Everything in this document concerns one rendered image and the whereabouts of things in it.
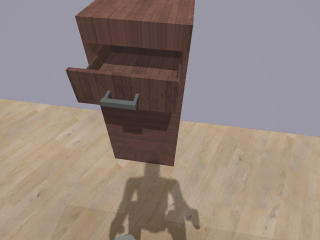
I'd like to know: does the drawer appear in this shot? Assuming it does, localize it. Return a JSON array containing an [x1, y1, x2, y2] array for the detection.
[[65, 44, 184, 114]]

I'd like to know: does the cabinet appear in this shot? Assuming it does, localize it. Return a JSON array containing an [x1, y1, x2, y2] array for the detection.
[[75, 0, 195, 167]]

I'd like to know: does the handle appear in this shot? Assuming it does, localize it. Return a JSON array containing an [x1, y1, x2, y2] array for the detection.
[[100, 90, 139, 110]]

